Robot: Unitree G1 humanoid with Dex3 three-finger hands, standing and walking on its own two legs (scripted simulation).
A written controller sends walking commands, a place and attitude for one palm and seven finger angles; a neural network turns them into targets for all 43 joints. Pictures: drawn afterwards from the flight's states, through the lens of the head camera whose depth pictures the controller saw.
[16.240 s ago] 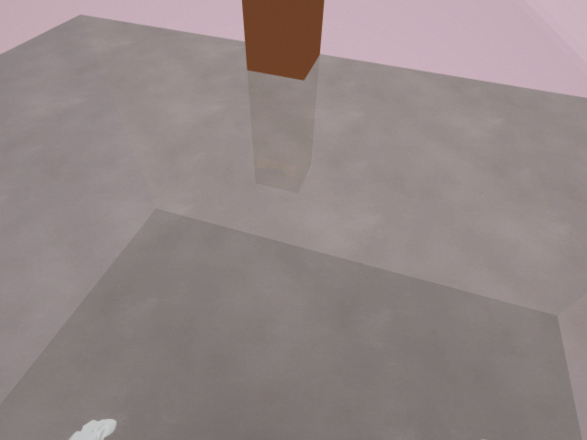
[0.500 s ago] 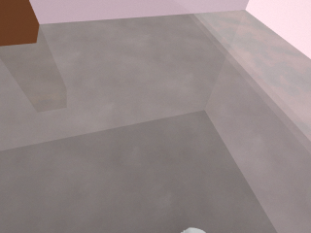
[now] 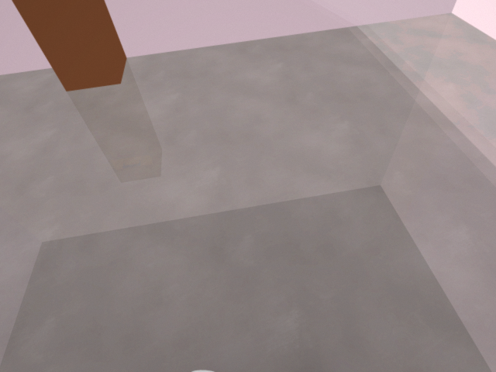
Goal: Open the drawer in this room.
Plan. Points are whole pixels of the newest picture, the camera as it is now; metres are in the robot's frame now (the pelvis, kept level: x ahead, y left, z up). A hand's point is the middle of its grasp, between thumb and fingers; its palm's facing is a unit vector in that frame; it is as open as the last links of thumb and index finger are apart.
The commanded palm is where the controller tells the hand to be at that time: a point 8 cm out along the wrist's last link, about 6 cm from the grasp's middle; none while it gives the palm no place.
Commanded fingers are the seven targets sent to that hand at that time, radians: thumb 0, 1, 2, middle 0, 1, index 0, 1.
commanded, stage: stand and wait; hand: left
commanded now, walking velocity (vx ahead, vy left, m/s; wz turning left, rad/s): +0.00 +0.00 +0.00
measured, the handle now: out of the picture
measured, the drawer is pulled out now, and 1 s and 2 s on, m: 0.00 0.00 0.00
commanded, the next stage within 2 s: turn or walk to find it in 0.28 s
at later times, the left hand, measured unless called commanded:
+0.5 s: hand out of the picture -0.05 +0.21 -0.18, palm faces +0.10 -0.98 -0.17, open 7.4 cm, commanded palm none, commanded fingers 0.00 0.90 0.90 -0.20 -0.30 -0.20 -0.30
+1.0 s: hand out of the picture +0.04 +0.24 -0.17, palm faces +0.21 -0.94 -0.26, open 7.4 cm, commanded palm none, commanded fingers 0.00 0.90 0.90 -0.20 -0.30 -0.20 -0.30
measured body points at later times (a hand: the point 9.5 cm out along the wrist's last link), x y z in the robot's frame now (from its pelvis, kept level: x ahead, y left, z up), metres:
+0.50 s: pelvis -0.03 +0.04 +0.00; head -0.02 +0.05 +0.45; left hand -0.06 +0.26 -0.17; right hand +0.01 -0.19 -0.16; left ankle -0.05 +0.15 -0.74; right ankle +0.01 -0.08 -0.74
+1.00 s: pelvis -0.02 +0.02 -0.01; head +0.02 +0.02 +0.44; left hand +0.03 +0.28 -0.15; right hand +0.04 -0.21 -0.17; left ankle -0.05 +0.15 -0.74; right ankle -0.02 -0.09 -0.73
